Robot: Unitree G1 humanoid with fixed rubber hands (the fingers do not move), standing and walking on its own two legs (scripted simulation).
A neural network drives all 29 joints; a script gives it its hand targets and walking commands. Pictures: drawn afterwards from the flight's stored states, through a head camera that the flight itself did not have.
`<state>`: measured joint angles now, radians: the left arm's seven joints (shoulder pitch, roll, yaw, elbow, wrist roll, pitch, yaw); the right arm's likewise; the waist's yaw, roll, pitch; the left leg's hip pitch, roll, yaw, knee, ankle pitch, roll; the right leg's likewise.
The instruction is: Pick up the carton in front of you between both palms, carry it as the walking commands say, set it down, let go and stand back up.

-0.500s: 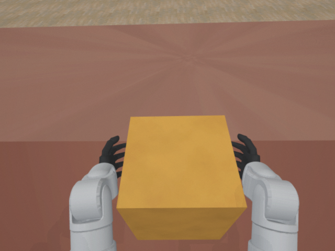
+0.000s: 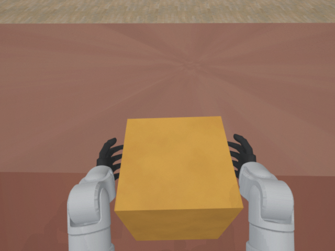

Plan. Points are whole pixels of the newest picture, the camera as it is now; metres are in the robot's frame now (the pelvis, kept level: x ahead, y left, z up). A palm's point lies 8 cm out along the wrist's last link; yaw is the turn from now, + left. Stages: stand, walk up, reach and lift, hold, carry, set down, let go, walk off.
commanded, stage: carry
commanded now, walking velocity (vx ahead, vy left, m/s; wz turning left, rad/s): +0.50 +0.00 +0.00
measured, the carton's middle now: (175, 182) +0.28 +0.00 +0.02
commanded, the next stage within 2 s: none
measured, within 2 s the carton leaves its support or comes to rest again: neither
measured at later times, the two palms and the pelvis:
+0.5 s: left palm (135, 76) +0.60 +0.13 +0.10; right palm (228, 73) +0.62 -0.17 +0.09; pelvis +0.34 -0.04 +0.01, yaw +2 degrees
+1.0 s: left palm (133, 23) +0.97 +0.18 +0.11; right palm (202, 21) +0.97 -0.12 +0.12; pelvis +0.65 +0.03 +0.01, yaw +0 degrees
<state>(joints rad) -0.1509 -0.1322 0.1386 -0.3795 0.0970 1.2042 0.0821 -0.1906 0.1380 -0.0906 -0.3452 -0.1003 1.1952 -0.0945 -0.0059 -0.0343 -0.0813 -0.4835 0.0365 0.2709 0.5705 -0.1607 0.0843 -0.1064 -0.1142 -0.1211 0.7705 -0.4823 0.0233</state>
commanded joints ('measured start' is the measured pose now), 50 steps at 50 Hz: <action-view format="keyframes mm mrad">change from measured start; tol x32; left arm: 1 -491 -868 -747 -106 -413 19 -254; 38 -480 -797 -709 -31 -369 6 -239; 50 -1024 -859 -686 151 -432 16 -192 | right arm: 1 -387 879 690 -84 386 3 251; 36 -438 865 724 -92 389 -8 231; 50 -964 880 635 175 492 30 248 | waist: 1 -18 252 -371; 17 2 184 -174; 20 44 -246 -313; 40 -2 -128 -245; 44 -59 406 -371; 50 -22 127 -333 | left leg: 1 795 384 -658 -291 138 185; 16 526 185 -50 -255 369 -2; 22 -187 12 -237 761 -326 -55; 33 -272 57 -130 275 34 -82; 41 284 -84 43 -113 147 -35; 44 733 377 -796 -289 -133 134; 50 499 267 -427 -296 46 65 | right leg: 1 -616 67 83 561 5 -33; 14 -407 77 -119 -255 454 -50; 18 80 124 -149 -256 319 -61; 21 336 -324 646 -563 169 -294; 28 109 -187 164 -605 339 -160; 40 263 -88 -107 -327 931 -101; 44 -451 167 -26 466 12 -27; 50 -495 20 124 377 181 -97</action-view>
